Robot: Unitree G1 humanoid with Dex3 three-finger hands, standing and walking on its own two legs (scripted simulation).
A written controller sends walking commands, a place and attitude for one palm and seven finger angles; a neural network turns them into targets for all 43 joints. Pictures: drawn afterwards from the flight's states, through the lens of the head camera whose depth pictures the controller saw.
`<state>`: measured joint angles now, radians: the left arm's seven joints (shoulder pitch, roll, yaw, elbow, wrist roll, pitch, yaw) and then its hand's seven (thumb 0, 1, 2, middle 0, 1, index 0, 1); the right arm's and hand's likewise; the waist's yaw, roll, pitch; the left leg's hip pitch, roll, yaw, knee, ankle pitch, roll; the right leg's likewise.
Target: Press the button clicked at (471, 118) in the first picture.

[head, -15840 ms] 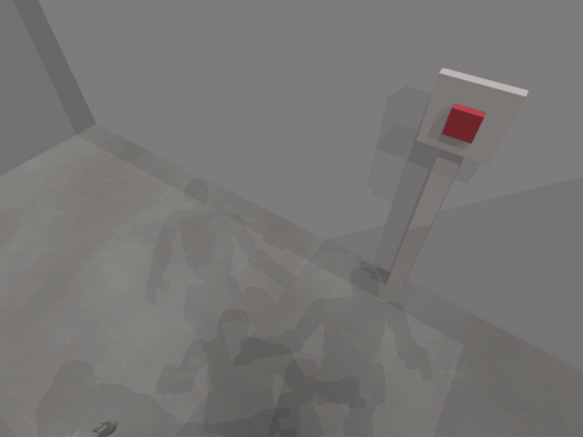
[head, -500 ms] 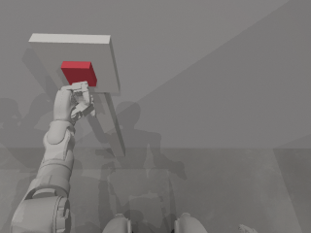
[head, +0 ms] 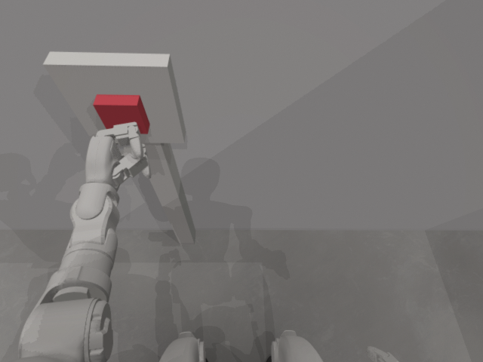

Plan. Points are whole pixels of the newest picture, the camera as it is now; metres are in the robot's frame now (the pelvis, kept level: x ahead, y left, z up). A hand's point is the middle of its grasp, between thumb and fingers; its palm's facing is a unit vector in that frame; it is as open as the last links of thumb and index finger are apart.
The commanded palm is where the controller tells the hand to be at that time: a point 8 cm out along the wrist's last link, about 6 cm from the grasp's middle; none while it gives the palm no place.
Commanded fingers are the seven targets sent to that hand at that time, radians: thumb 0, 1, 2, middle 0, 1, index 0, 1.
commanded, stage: press the button with the knuckle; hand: left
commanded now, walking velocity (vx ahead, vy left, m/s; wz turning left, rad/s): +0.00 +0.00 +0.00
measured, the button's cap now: (123, 113) +0.51 +0.19 +0.08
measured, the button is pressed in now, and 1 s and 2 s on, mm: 0 10 0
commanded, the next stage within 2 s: hold the button down briefly in 0.76 s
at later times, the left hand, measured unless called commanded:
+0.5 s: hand (142, 147) +0.46 +0.16 +0.06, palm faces -0.02 -1.00 -0.03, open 2.8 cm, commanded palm +0.45 +0.21 +0.06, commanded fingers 0.00 0.90 0.90 -1.30 -1.50 -1.30 -1.50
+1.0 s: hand (140, 144) +0.47 +0.17 +0.05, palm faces -0.03 -1.00 -0.04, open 2.8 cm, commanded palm +0.48 +0.21 +0.06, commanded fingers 0.00 0.90 0.90 -1.30 -1.50 -1.30 -1.50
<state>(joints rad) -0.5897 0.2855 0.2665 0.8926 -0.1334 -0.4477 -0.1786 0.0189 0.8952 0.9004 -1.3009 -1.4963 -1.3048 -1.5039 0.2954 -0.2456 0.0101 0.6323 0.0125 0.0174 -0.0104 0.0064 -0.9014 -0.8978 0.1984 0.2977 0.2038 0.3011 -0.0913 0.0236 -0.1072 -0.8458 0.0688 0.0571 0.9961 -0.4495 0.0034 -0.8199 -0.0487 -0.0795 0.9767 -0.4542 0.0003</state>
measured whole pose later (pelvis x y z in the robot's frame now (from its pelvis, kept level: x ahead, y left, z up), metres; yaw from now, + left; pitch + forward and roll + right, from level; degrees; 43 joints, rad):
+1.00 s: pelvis -0.04 +0.01 -0.02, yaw +1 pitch +21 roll -3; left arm -0.93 0.43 0.28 1.20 -0.08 -0.47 -0.19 -0.03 0.75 1.00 -1.30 -1.50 -1.38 -1.50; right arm 0.34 -0.27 0.04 0.68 -0.01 -0.02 -0.02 0.00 -0.90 -0.90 0.20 0.30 0.20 0.30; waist -0.16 0.02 -0.11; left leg -1.06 0.06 0.01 1.11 -0.42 0.01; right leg -1.00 -0.06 -0.11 1.07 -0.43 0.00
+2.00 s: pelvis +0.01 +0.01 +0.01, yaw +0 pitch +17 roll -1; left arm -0.35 0.23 0.21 0.62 -0.17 -0.41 -0.16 0.01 0.89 0.91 -1.30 -1.50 -1.30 -1.50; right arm 0.30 -0.24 0.00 0.57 0.03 0.03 0.00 0.01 -0.90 -0.90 0.20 0.30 0.20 0.30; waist -0.08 0.03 -0.11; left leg -0.80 0.06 0.05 0.96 -0.46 0.01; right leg -0.77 -0.03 -0.05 0.93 -0.45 0.01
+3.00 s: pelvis +0.03 +0.00 +0.06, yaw +1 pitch +0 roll +0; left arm 0.30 0.28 0.12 -0.14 -0.07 -0.07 0.06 0.02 0.89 0.90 -1.30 -1.50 -1.31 -1.50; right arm 0.19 -0.24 0.04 0.58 0.03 -0.08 -0.11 0.01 -0.90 -0.90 0.20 0.30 0.20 0.30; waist 0.03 0.05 -0.02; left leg -0.24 0.03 0.05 0.54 -0.31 0.00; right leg -0.21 -0.03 -0.07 0.52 -0.32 0.01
